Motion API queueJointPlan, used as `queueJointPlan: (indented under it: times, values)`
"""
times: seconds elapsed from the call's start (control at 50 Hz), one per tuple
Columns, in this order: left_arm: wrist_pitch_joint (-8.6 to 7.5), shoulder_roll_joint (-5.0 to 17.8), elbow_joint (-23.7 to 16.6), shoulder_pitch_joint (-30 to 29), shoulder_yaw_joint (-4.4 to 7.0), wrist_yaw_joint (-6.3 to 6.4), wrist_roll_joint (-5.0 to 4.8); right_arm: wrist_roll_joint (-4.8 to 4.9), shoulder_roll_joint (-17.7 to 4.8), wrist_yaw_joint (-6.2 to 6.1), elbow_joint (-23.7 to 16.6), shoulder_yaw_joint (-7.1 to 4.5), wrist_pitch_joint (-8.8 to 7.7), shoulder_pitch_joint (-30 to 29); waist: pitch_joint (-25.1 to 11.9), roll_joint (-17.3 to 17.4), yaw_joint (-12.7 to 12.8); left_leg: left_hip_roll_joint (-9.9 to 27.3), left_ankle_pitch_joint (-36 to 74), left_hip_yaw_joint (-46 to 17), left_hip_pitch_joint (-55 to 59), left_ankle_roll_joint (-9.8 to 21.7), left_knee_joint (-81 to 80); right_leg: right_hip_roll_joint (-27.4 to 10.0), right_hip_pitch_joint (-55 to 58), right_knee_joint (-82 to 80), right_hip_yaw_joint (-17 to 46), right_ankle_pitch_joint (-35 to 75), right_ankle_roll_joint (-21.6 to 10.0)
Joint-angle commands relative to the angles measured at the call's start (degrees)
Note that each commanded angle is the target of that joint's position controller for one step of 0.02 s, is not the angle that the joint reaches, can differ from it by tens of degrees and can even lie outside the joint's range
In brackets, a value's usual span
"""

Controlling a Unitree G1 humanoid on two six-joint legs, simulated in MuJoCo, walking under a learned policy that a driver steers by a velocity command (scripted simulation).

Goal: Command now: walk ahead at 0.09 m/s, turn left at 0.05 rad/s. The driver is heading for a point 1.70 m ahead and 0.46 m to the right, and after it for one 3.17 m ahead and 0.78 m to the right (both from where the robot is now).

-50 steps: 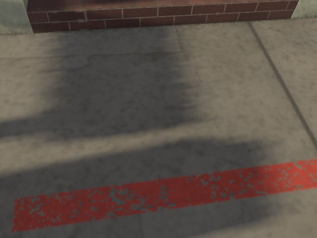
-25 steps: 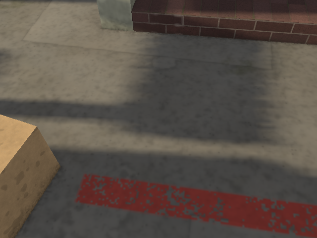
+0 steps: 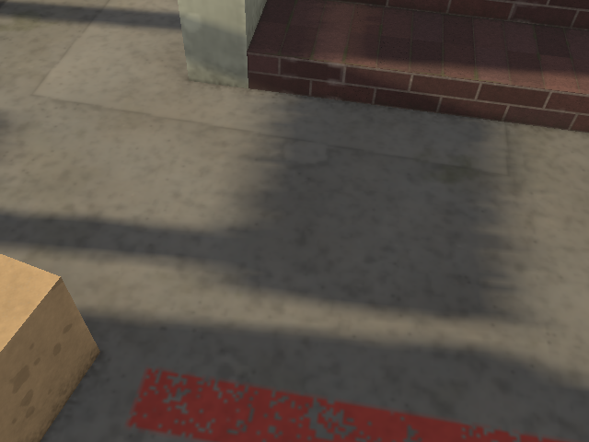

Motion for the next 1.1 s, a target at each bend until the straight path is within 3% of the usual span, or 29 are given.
queueJointPlan:
  times: [0.02,0.04,0.06,0.08,0.1,0.14,0.18,0.22,0.26,0.3,0.32,0.34,0.36,0.4,0.46,0.54,0.62,0.7,0.8,0.86,0.88,0.9,0.92,0.94,0.96,0.98,1.0,1.04,1.1]
  values:
    - [-1.38,6.75,-2.76,1.87,1.99,0.19,0.68,0.72,-8.96,-0.34,-2.29,-2.27,-0.34,-2.2,-3.24,7.6,4.24,12.76,40.11,-6.83,-2.49,5.62,5.44,2.25,11.12,-8.47,-1.26,6.09,-3.08]
    - [-1.71,9.59,-2.25,4.53,2.66,0.77,1.22,-0.07,-7.99,-0.44,-1.91,-1.93,-0.66,-0.28,-6.54,4.77,4.78,9.54,38.36,-5.16,-4.34,2.85,10.58,-1.06,19.43,-9.67,2.11,22.95,-4.9]
    - [-1.67,13.55,-2.17,7.43,3.23,1.26,1.91,-1.72,-5.82,-0.29,-2.38,-1.04,-1.27,5.12,-14.65,-2.53,2.53,5.74,22.98,-3.93,-14.08,-0.73,19.81,-10.39,36.05,-3.86,11.35,39.95,-11.2]
    - [-0.85,8.45,-1.01,9.77,2.05,1.51,1.56,-1.62,-3.96,-0.54,-1.32,-0.23,-0.98,6.13,-20.27,-8.89,4.5,2.2,-4.96,-3.75,-18.47,-4.26,31.18,-17.82,39.32,-6.49,20.36,40.24,-19.49]
    - [-0.46,5.35,-0.4,8.91,0.87,1.27,0.39,-0.37,-6.65,-0.53,-1.98,-0.93,-0.14,1.93,-17.12,-9.35,5.22,1.74,-20.68,-5.4,-21.47,-5.76,37.77,-18.28,34.64,-11.0,23.47,30.99,-20.54]
    - [-0.24,5.1,-0.95,2.13,0.4,1.19,0.18,0.56,-7.62,-1.16,-2.05,-1.69,1.82,-1.08,-8.55,-4.03,3.57,4.44,-19.19,-5.22,-24.49,-6.57,40.78,-15.0,24.81,-14.83,18.33,12.31,-16.7]
    - [0.24,5.47,-1.31,-3.58,0.44,1.27,0.68,0.1,-5.81,-1.74,-1.36,-1.5,3.23,-0.52,-3.97,-4.81,1.01,6.29,-15.14,-4.11,-19.4,-6.97,29.55,-11.27,15.17,-18.2,13.69,-0.07,-13.1]
    - [1.08,5.66,-0.97,-4.6,0.59,1.68,0.9,-0.24,-3.61,-1.84,0.28,-0.89,3.08,0.89,-4.38,-5.95,0.73,5.4,-7.76,-1.76,-12.61,-6.63,21.09,-9.05,11.27,-18.36,10.45,-2.23,-12.49]
    - [1.51,5.42,-0.37,-5.08,0.46,2.09,0.22,-0.49,-3.23,-1.36,2.24,-0.98,2.66,2.91,-6.36,-4.62,-0.54,4.27,6.39,0.58,-5.48,-5.46,11.06,-7.51,9.32,-16.72,7.8,-7.45,-11.18]
    - [1.43,2.75,1.22,-2.47,-0.57,1.99,0.39,-1.85,-5.08,-1.11,1.32,-1.14,2.63,0.17,-4.67,-1.28,0.72,6.75,11.26,-2.68,-3.34,-3.11,6.03,-4.57,6.15,-15.46,6.01,-20.15,-5.62]
    - [1.52,3.08,1.56,-1.0,-0.51,1.88,1.1,-1.49,-8.43,-1.46,-0.06,-1.66,2.65,-2.63,-1.7,3.34,3.5,9.46,3.76,-5.83,-9.59,-0.98,4.0,-1.59,7.33,-14.01,3.57,-22.66,-2.79]
    - [1.63,2.61,1.53,-1.88,-0.59,1.98,1.16,-1.23,-7.65,-1.33,0.67,-1.56,2.27,-4.42,0.29,7.83,4.37,8.3,-8.51,-5.55,-18.69,0.32,2.49,0.28,13.89,-12.16,0.94,-17.32,-1.13]
    - [1.59,3.18,1.82,-2.58,-0.54,2.22,1.06,-1.36,-5.58,-1.2,0.4,-1.01,1.56,-6.01,1.56,7.75,4.01,7.54,-9.86,-5.16,-21.02,-0.17,1.08,0.32,16.48,-9.78,1.07,-13.12,-0.95]
    - [1.47,3.64,3.2,-1.19,-0.33,2.71,0.61,-1.46,-5.08,-1.04,1.11,-0.83,0.18,-6.44,0.7,8.14,4.3,7.19,-0.76,-4.5,-18.76,-1.77,1.78,-0.09,17.37,-7.93,1.25,-6.43,-2.23]
    - [1.12,3.79,5.14,-0.24,-0.2,2.76,0.26,-0.88,-5.14,-0.89,2.88,-0.8,-0.93,-3.22,-2.57,5.09,3.04,6.63,11.85,-3.2,-12.52,-2.35,5.26,-0.36,17.37,-6.93,1.31,2.74,-2.84]
    - [1.52,4.09,7.16,-0.67,-0.01,2.8,-0.17,-0.65,-5.1,-0.94,3.97,-0.67,-0.54,-3.54,-2.83,3.91,2.82,6.38,20.54,-2.67,-10.88,-1.94,6.52,-0.69,18.47,-6.1,1.53,9.15,-2.49]
    - [2.58,6.84,7.99,-0.97,1.15,3.82,-0.71,-0.03,-7.97,-1.32,4.0,-1.75,-0.03,-4.46,-5.17,3.51,2.7,7.3,37.05,-2.86,-8.79,-0.6,10.22,-0.9,18.43,-2.27,1.16,18.29,-3.28]
    - [4.58,6.13,8.03,-1.55,1.49,4.83,-0.42,-0.07,-8.02,-2.11,3.99,-2.18,1.27,-5.05,-6.96,4.48,2.29,9.16,45.98,-4.03,-8.36,2.6,12.27,-0.07,15.31,1.18,0.06,16.14,-3.35]
    - [6.12,5.98,8.11,-1.41,1.84,4.68,0.3,-0.47,-9.96,-2.55,3.59,-2.82,2.17,-7.85,-5.66,8.19,2.73,13.84,38.58,-8.31,-13.76,7.04,9.08,1.66,14.25,5.18,-0.45,4.82,-3.17]
    - [6.35,6.37,8.62,0.97,2.22,4.06,0.66,-0.24,-10.3,-2.8,3.16,-2.9,2.04,-11.69,-4.64,9.65,4.14,14.34,28.98,-8.67,-19.3,7.11,8.94,1.71,16.64,6.56,-0.17,0.03,-4.16]
    - [6.26,7.03,8.62,1.59,2.42,3.88,0.77,-0.15,-10.1,-2.9,3.43,-2.95,2.04,-11.73,-4.47,7.72,4.33,12.6,23.26,-7.27,-20.89,5.63,10.58,0.42,17.64,4.19,1.12,4.78,-5.05]
    - [6.09,9.32,8.16,1.42,2.9,3.91,0.93,-0.08,-9.27,-2.96,4.16,-2.92,2.18,-9.9,-4.12,1.22,3.84,7.9,14.04,-3.3,-21.85,2.49,15.53,-3.95,17.46,-3.71,6.22,11.59,-7.29]
    - [5.81,12.49,8.26,3.32,3.37,3.99,1.4,0.21,-6.79,-3.48,4.41,-2.51,2.69,-10.28,-4.66,-9.85,5.31,-1.02,-1.35,4.16,-22.85,-2.06,30.25,-14.19,16.13,-14.94,18.07,15.62,-14.55]
    - [4.76,11.15,7.73,3.89,2.33,4.28,2.65,-0.01,-5.99,-3.51,4.36,-2.53,3.33,-9.76,-8.95,-13.64,6.75,-0.98,-21.7,-1.98,-23.95,-3.67,46.81,-20.43,16.45,-20.2,27.09,5.91,-19.96]
    - [3.82,9.2,7.12,0.87,1.49,4.41,2.53,1.17,-7.16,-3.2,5.51,-3.18,3.75,-8.17,-8.96,-7.98,4.97,-0.21,-19.0,-7.14,-22.89,-3.01,52.84,-18.17,13.0,-21.6,24.68,-11.68,-18.66]
    - [3.14,8.76,6.41,-3.98,1.31,4.45,1.59,1.36,-7.11,-2.95,6.92,-3.44,3.88,-5.48,-7.23,-6.06,1.69,0.81,-14.5,-5.15,-21.39,-3.24,52.79,-14.38,9.52,-22.87,19.55,-23.18,-14.72]
    - [2.55,8.29,7.2,-5.61,1.27,4.27,0.36,0.26,-6.4,-2.53,9.14,-3.5,3.53,-1.24,-7.05,-6.28,-0.54,1.94,-11.43,-1.2,-18.78,-4.2,49.27,-11.93,8.11,-24.18,16.12,-27.37,-11.24]
    - [2.55,9.02,9.15,-4.48,1.79,4.63,-1.15,-0.52,-5.09,-1.85,10.97,-3.06,2.54,0.28,-5.67,-8.3,-0.9,1.52,-10.39,4.96,-13.5,-5.43,40.11,-8.25,6.08,-25.31,10.75,-28.75,-8.18]
    - [2.99,9.47,9.35,-2.59,2.23,5.9,-2.47,0.08,-4.34,-1.35,11.77,-2.44,1.84,0.3,-3.09,-9.12,-0.86,2.47,-10.77,4.52,-4.87,-1.77,17.3,-8.31,5.9,-25.46,10.81,-27.12,-7.88]
Keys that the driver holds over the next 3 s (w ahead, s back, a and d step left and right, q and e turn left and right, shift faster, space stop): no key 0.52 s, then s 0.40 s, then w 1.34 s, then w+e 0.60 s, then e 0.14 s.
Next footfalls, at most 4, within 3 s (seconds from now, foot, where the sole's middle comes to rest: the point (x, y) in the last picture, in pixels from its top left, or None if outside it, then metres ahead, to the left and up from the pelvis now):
0.04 right None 0.15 -0.12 -0.77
0.30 left None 0.09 0.13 -0.77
1.16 left None -0.03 0.09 -0.77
1.64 right None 0.32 -0.18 -0.77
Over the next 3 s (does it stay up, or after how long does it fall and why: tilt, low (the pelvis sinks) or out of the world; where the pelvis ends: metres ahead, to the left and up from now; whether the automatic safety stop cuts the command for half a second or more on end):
stays up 0.91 -0.16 0.01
